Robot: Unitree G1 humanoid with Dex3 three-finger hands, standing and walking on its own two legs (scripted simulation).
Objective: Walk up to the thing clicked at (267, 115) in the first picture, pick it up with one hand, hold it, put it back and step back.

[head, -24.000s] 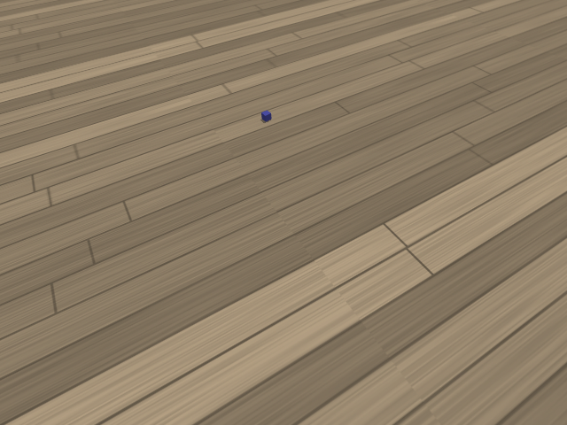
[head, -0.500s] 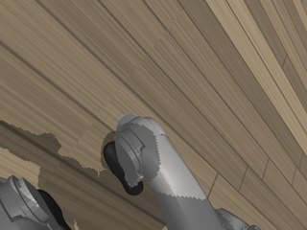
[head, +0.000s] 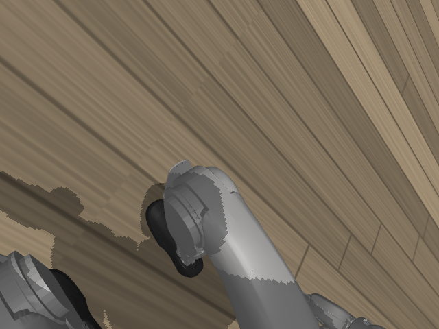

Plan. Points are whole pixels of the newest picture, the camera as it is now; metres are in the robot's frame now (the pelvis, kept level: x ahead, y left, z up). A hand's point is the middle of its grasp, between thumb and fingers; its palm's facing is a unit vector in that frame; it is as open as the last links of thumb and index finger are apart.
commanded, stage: close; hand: left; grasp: from above
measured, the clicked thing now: out of the picture +0.47 +0.33 -0.31
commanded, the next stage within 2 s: settle in 0.90 s
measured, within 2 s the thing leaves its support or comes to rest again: neither
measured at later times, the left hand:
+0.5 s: hand out of the picture +0.46 +0.32 -0.28, palm faces -0.31 -0.33 -0.89, open 8.2 cm
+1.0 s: hand out of the picture +0.46 +0.32 -0.28, palm faces -0.31 -0.34 -0.89, open 6.2 cm
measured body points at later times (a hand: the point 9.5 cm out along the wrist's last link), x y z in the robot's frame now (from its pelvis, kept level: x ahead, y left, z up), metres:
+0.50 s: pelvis +0.00 +0.00 +0.00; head +0.31 +0.13 +0.29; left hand +0.47 +0.33 -0.23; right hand +0.02 -0.24 -0.03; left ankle +0.06 +0.13 -0.30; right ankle +0.13 -0.11 -0.30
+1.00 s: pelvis +0.00 +0.00 +0.00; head +0.31 +0.13 +0.30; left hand +0.47 +0.34 -0.23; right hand +0.01 -0.24 -0.03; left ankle +0.06 +0.13 -0.30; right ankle +0.13 -0.11 -0.30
